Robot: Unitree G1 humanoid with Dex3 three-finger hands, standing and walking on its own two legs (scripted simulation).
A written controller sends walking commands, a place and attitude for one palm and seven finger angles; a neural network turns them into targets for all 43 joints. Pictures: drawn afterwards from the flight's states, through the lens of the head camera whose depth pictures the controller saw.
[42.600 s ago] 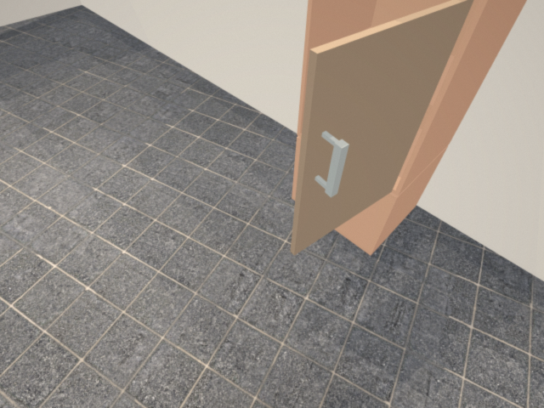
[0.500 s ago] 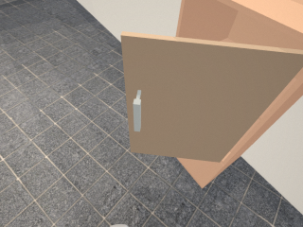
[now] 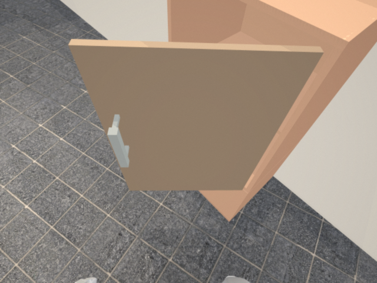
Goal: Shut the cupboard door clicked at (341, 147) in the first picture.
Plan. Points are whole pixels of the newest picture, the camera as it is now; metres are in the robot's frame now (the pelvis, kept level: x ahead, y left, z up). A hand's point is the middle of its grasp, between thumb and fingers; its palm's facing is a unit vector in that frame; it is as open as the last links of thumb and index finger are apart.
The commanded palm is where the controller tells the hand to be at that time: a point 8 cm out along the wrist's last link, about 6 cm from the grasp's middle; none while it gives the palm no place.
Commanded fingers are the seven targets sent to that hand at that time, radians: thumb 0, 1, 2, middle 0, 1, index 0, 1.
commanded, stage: come to a stop and stand still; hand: left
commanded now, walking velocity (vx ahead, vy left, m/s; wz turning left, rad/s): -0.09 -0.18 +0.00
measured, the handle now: (120, 142) +0.42 +0.17 +0.01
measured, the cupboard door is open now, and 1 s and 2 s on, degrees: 49 49 49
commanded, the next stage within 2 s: look again from close up in 0.98 s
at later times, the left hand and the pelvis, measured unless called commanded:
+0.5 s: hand out of the picture +0.02 +0.15 -0.18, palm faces +0.08 -0.98 -0.19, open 7.3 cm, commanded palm none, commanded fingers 0.00 0.90 0.90 -0.20 -0.30 -0.20 -0.30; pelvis -0.01 -0.03 +0.00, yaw +1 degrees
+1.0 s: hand out of the picture +0.00 +0.15 -0.18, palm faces +0.02 -0.98 -0.19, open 7.3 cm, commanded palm none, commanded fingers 0.00 0.90 0.90 -0.20 -0.30 -0.20 -0.30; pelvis +0.00 -0.02 +0.00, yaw +1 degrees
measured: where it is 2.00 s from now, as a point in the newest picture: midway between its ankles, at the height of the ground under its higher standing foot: outside the picture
